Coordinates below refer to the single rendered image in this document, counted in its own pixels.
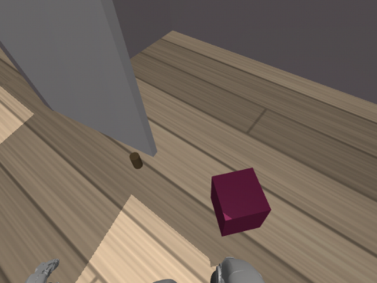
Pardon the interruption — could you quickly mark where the left robot hand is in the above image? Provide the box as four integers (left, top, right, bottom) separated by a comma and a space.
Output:
25, 259, 59, 283

